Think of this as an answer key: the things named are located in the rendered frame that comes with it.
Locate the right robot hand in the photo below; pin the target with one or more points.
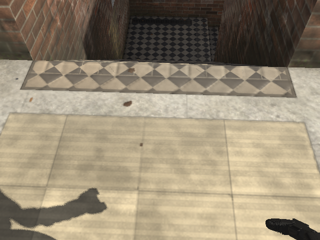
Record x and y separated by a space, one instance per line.
294 228

